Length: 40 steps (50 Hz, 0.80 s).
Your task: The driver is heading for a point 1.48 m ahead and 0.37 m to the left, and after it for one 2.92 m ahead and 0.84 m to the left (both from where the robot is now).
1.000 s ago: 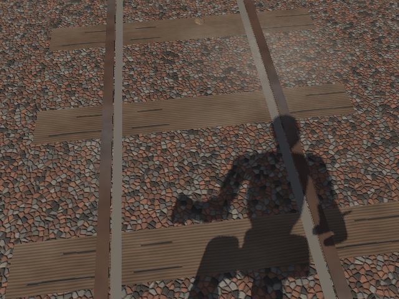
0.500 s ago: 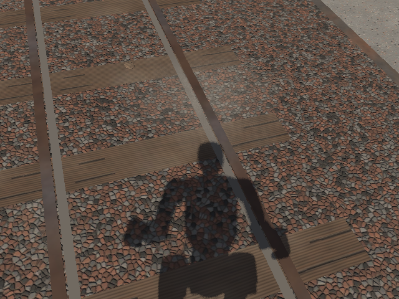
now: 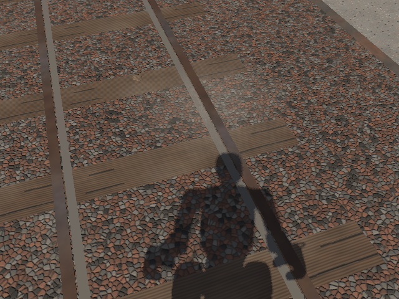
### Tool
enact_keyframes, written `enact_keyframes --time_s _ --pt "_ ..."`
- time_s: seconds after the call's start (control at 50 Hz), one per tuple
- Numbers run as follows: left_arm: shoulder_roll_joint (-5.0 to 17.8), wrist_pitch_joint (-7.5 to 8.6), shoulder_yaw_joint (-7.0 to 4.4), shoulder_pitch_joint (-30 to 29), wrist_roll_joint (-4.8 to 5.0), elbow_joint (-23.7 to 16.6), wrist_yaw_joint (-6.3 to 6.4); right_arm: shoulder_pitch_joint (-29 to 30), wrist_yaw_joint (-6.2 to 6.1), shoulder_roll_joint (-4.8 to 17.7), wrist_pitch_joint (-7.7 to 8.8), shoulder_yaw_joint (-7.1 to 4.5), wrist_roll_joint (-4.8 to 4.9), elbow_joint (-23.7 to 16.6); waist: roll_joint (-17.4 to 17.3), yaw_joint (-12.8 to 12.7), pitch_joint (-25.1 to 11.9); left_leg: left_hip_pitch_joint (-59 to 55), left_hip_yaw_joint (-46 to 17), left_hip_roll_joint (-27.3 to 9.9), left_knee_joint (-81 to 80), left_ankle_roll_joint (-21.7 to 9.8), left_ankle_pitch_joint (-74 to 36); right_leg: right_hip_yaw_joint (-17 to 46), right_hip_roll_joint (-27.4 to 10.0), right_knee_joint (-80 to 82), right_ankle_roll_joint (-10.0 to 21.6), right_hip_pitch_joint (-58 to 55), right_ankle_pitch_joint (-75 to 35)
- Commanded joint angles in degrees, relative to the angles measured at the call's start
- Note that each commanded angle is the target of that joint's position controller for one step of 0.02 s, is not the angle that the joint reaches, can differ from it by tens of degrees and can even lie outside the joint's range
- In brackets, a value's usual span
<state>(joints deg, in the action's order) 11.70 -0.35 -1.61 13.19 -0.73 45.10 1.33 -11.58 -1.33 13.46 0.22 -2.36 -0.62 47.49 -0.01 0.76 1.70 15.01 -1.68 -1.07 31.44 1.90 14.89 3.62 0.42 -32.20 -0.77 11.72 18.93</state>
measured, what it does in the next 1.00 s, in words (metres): walks ahead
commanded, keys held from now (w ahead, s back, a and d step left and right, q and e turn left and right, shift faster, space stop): no key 0.44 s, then w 0.56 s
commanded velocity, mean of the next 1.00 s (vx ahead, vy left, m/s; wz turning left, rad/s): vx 0.17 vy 0.00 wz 0.00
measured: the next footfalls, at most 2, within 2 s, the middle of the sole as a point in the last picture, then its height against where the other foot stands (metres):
right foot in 1.12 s outside the picture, level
left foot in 1.68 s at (171, 242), level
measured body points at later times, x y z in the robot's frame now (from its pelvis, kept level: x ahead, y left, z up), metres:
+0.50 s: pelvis +0.00 +0.00 +0.00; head +0.01 +0.00 +0.45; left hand +0.05 +0.25 -0.15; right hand +0.05 -0.25 -0.15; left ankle +0.02 +0.14 -0.73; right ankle -0.02 -0.13 -0.73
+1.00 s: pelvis +0.16 +0.02 +0.01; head +0.19 +0.03 +0.46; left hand +0.37 +0.25 -0.10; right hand +0.05 -0.21 -0.13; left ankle +0.02 +0.13 -0.73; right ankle +0.33 -0.12 -0.69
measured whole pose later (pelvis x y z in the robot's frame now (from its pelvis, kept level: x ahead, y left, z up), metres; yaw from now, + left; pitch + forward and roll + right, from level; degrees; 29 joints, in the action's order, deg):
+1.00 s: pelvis +0.16 +0.02 +0.01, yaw +0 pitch +2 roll +0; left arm 14.1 4.9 -2.5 1.3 1.6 49.5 -1.5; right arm -29.2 -0.8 10.6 4.6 -0.9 0.3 61.2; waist 1.5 5.6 0.8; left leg -6.0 0.3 1.2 9.7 -1.7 17.2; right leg -1.1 -3.7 -37.6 0.9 35.7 2.0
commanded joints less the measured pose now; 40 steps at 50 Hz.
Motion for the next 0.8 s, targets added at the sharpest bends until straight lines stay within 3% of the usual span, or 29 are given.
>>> enact_keyframes --time_s 0.02,0.44,0.48,0.52,0.54,0.58,0.6,0.62,0.66,0.68,0.7,0.72,0.74,0.76,0.8 --pt "6.33 0.90 -1.55 -0.01 0.09 -2.21 0.28 0.36 -0.40 5.45 0.62 -1.35 0.13 -1.74 0.56 -0.06 -0.76 -3.43 -0.78 -0.80 -3.93 -0.67 -6.67 2.41 -2.16 7.54 1.41 4.46 -6.21" --pt "5.11 0.99 -1.17 3.57 0.57 8.43 1.06 -2.42 -1.55 4.30 -0.04 -1.28 0.62 8.74 0.10 -0.20 0.73 -3.92 -0.19 -0.38 -5.59 -1.15 -7.37 0.04 -0.67 8.62 0.86 3.03 -8.22" --pt "5.60 0.68 -1.39 5.26 1.02 9.85 1.28 -3.76 -1.68 3.99 -0.27 -1.29 1.04 10.10 0.96 -0.42 0.52 -2.85 2.05 1.91 -4.08 -1.89 8.44 -0.41 0.32 9.28 2.16 3.61 8.10" --pt "7.36 0.84 -1.85 5.64 1.57 9.46 1.49 -2.84 -1.76 4.39 0.22 -1.40 1.42 9.63 2.56 -1.11 5.18 3.51 2.18 2.52 -1.93 -3.43 22.16 3.41 -1.91 11.62 5.11 7.27 24.74" --pt "8.11 1.44 -2.04 6.93 1.93 9.61 1.43 -1.94 -1.53 3.63 1.08 -1.20 1.61 9.06 4.08 -1.71 6.83 6.28 2.12 2.34 -0.05 -3.84 21.90 7.26 -4.52 13.60 6.80 7.12 27.94" --pt "10.75 2.75 -2.95 9.34 2.49 10.51 1.04 -0.68 -0.49 1.27 3.25 -0.73 1.94 8.37 10.37 -2.40 7.17 9.81 4.84 3.12 8.72 -3.49 11.66 18.50 -12.14 19.31 11.07 3.73 30.03" --pt "11.26 3.07 -3.19 8.54 2.63 10.43 0.86 -0.67 0.10 1.06 4.09 -0.66 2.08 8.28 11.55 -1.99 7.77 8.77 3.67 1.85 11.28 -4.37 9.28 22.45 -14.92 21.00 12.83 5.53 28.87" --pt "10.66 3.27 -2.97 6.24 2.63 9.69 0.68 -2.15 0.63 1.16 4.74 -0.72 2.42 8.61 10.99 -0.37 8.18 6.22 3.19 1.16 9.47 -5.67 9.73 22.19 -15.17 21.00 12.87 7.60 26.77" --pt "8.86 3.32 -2.26 -0.20 2.96 7.67 0.25 -11.10 1.03 1.14 5.41 -0.99 2.69 11.98 8.23 4.85 7.80 -8.83 2.77 1.73 -3.69 -7.12 7.13 13.38 -9.48 14.34 8.85 15.15 18.88" --pt "5.90 3.76 -1.46 -2.46 2.71 6.44 0.16 -17.50 0.96 4.93 5.62 -2.10 2.08 14.08 -0.79 6.70 5.76 -16.29 -7.85 -3.97 -9.33 -8.55 9.13 4.63 -3.64 0.65 5.25 20.56 9.53" --pt "3.86 4.80 -1.13 -3.68 2.47 4.07 0.48 -24.78 1.64 12.39 6.00 -3.92 1.97 15.44 -16.95 8.10 2.81 -23.04 -31.11 -16.00 -19.85 -15.33 15.59 -3.97 2.90 -18.69 1.77 29.07 7.35" --pt "5.97 5.86 -1.63 -3.70 3.20 3.58 0.41 -23.37 2.07 10.36 6.62 -2.83 0.68 14.87 -14.74 6.32 3.10 -22.51 -41.91 -21.28 -22.85 -18.77 15.41 1.14 1.67 -30.41 2.46 34.45 12.40" --pt "6.45 6.55 -1.73 -1.98 3.68 4.30 -0.17 -18.70 2.05 7.02 7.02 -1.79 0.71 13.43 -9.03 3.60 5.67 -21.47 -36.45 -20.41 -21.55 -17.76 12.10 2.69 -1.45 -35.90 3.86 37.28 8.40" --pt "5.95 6.98 -1.64 -0.85 3.50 5.45 -0.66 -16.19 2.21 5.62 7.14 -1.31 0.90 12.32 -6.28 2.55 5.25 -21.21 -29.49 -17.59 -21.43 -15.76 9.25 2.00 -3.40 -36.39 5.01 37.57 3.18" --pt "7.14 7.25 -2.46 -3.48 2.49 5.18 -1.14 -14.61 2.31 3.84 6.58 -0.37 1.02 11.72 -4.35 2.04 5.08 -20.67 -19.28 -14.15 -22.63 -12.60 -1.92 0.01 -6.29 -31.42 5.34 36.74 -4.28"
